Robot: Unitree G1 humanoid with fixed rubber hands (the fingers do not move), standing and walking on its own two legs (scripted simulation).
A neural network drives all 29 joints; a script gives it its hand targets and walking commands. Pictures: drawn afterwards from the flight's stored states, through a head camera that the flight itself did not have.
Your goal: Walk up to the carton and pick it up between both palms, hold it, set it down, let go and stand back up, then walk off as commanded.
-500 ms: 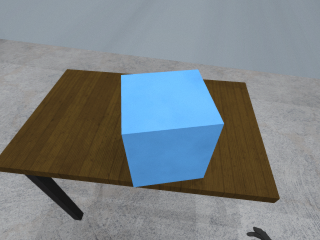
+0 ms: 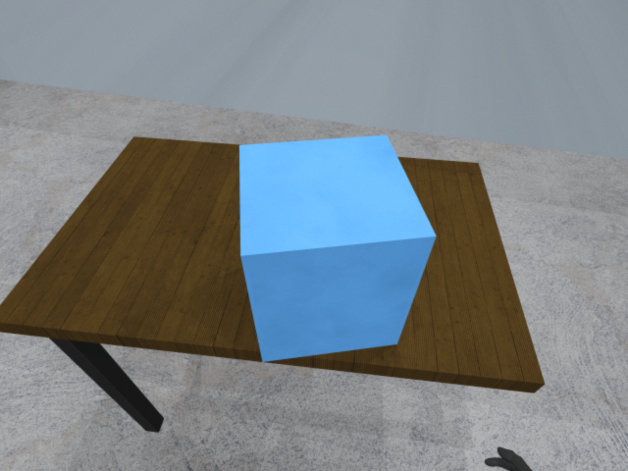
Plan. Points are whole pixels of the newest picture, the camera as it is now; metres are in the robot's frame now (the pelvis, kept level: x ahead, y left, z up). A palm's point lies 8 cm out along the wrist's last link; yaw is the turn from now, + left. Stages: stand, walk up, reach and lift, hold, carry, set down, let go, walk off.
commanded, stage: walk up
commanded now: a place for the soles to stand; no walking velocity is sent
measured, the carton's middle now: (323, 251) +0.41 -0.01 +0.05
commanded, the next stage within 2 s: none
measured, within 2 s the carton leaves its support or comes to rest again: neither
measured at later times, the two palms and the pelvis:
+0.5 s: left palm out of the picture +0.07 +0.26 -0.12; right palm out of the picture +0.10 -0.28 -0.10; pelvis +0.00 +0.00 +0.00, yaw +0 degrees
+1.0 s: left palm out of the picture +0.08 +0.26 -0.12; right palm out of the picture +0.10 -0.28 -0.10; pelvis +0.00 +0.00 +0.00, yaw +0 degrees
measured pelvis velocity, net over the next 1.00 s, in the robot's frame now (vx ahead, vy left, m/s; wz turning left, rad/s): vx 0.00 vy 0.00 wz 0.00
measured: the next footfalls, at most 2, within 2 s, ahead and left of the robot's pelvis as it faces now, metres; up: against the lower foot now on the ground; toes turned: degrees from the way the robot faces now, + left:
none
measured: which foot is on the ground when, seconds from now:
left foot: down 0.00-1.00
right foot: down 0.00-1.00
